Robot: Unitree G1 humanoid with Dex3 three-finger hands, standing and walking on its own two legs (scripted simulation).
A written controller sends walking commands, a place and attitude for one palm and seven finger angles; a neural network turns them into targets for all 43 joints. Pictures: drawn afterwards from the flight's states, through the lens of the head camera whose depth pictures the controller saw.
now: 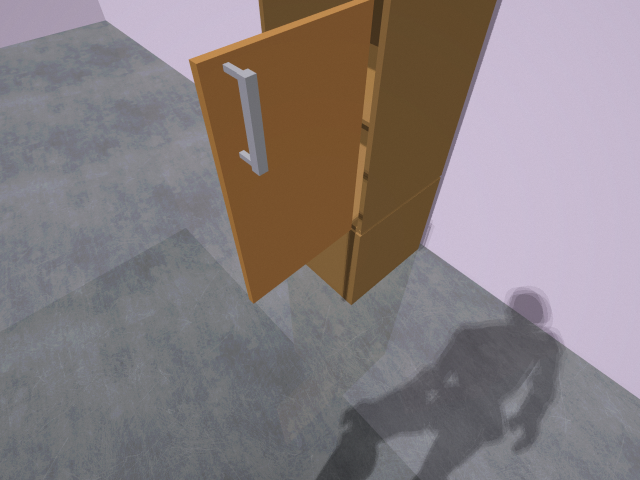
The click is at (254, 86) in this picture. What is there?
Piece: cupboard door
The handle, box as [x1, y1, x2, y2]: [222, 62, 267, 175]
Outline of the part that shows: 227,62 222,64 224,71 238,80 249,147 248,153 243,150 239,152 239,155 252,166 253,171 260,175 267,171 267,163 256,73 249,69 242,70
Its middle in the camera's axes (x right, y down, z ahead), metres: -0.11 -0.17 +0.57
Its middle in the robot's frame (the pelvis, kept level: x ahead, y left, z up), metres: +0.56 +0.15 +0.15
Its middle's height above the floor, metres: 0.93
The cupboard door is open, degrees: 92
